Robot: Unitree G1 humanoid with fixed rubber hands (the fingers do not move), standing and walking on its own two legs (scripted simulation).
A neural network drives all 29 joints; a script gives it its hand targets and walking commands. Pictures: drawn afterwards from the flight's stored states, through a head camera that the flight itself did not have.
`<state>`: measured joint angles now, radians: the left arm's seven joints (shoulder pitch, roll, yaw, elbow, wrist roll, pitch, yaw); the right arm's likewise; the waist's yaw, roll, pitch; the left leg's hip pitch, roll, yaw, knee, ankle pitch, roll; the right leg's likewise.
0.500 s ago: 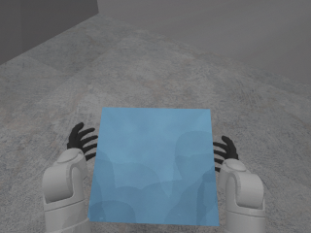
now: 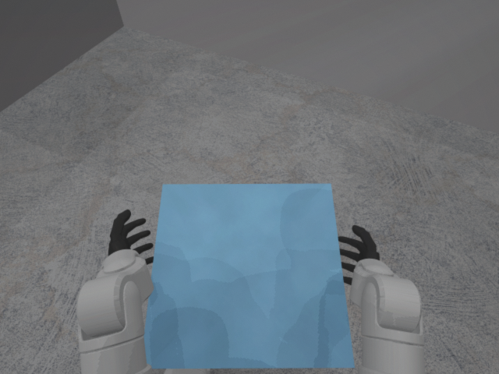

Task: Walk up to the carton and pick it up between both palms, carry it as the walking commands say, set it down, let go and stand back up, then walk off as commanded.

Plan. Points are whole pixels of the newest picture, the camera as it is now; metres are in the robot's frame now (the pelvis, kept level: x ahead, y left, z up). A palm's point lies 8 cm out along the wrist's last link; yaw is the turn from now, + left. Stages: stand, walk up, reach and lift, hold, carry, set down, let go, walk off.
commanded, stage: carry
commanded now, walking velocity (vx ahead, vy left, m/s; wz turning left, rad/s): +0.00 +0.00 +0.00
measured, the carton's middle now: (247, 274) +0.29 +0.03 -0.07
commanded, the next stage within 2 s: none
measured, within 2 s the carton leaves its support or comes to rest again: neither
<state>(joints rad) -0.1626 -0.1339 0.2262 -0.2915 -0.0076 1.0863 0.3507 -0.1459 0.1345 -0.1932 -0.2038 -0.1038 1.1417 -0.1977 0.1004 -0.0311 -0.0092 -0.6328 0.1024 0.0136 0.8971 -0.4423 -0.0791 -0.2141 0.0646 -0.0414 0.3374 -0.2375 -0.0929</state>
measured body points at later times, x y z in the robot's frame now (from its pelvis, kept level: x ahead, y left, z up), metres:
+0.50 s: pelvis +0.26 +0.03 +0.00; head +0.30 +0.03 +0.44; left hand +0.57 +0.16 +0.04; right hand +0.48 -0.20 +0.03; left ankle +0.25 +0.15 -0.74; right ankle +0.25 -0.06 -0.74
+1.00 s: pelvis +0.35 +0.03 -0.02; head +0.35 +0.01 +0.43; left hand +0.64 +0.18 +0.03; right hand +0.57 -0.19 +0.00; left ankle +0.29 +0.14 -0.74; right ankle +0.35 -0.08 -0.75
